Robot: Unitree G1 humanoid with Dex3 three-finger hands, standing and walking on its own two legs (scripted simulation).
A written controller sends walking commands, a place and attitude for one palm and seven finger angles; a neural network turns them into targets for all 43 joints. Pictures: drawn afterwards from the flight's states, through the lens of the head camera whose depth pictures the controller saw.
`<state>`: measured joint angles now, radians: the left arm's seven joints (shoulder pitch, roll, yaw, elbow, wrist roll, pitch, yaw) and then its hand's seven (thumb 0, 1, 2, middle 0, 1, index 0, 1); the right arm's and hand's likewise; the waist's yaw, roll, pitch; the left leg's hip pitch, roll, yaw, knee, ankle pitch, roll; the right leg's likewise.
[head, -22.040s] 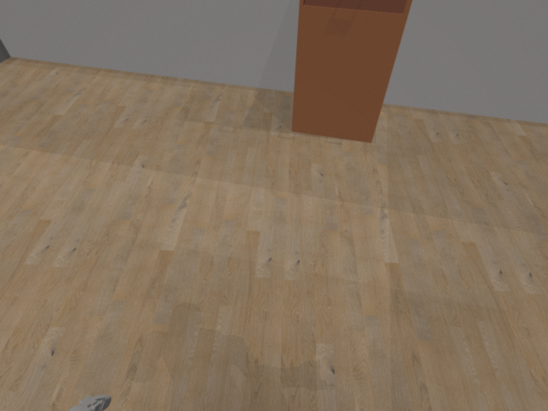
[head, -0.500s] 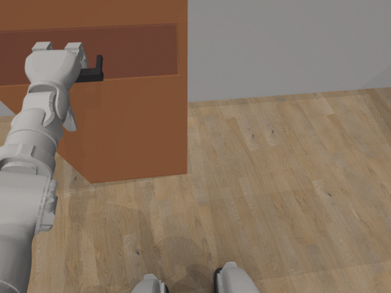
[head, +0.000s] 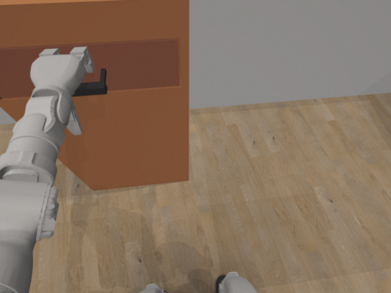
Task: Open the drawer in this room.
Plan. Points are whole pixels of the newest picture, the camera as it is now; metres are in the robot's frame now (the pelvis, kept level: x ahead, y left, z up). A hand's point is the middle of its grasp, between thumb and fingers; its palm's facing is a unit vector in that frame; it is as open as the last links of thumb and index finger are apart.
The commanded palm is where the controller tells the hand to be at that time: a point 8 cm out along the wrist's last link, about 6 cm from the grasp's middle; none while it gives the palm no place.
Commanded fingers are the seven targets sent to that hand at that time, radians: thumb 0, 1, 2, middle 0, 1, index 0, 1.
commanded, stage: lift the fingers back up to retry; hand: left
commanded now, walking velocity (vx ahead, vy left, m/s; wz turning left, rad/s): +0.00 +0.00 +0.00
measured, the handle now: (81, 82) +0.57 +0.22 +0.05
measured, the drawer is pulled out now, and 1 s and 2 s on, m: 0.00 0.00 0.00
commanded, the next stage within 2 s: re-aim the fingers above the handle in 0.38 s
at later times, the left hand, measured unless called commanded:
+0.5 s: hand (63, 87) +0.51 +0.22 +0.10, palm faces -0.04 -0.01 -1.00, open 13.8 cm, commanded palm +0.49 +0.22 +0.16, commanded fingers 0.00 -0.50 0.30 -0.30 -1.20 -0.30 -1.20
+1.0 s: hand (66, 82) +0.52 +0.22 +0.10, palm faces -0.04 +0.00 -1.00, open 13.8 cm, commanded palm +0.50 +0.23 +0.16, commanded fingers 0.00 -0.50 0.30 -0.30 -1.20 -0.30 -1.20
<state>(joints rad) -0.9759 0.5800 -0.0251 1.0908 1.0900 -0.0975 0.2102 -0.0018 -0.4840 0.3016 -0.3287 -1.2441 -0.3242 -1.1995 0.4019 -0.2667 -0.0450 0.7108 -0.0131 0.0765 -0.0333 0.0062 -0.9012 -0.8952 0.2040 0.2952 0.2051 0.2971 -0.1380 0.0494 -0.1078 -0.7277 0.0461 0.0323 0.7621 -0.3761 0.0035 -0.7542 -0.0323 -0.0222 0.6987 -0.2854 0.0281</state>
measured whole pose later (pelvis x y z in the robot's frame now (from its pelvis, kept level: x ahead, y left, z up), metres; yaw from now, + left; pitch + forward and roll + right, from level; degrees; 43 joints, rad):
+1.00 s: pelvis +0.01 -0.01 +0.01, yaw +0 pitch +16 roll +0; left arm -0.94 0.58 0.00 1.06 1.09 -0.10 0.17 0.00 -0.48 0.30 -0.32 -1.20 -0.32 -1.20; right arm 0.37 -0.28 -0.06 0.71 0.00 0.09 -0.04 0.01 -0.90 -0.90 0.20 0.30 0.20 0.30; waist -0.11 0.05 -0.09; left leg -0.58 0.05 0.05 0.64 -0.35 -0.01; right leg -0.62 -0.03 -0.01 0.62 -0.27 0.02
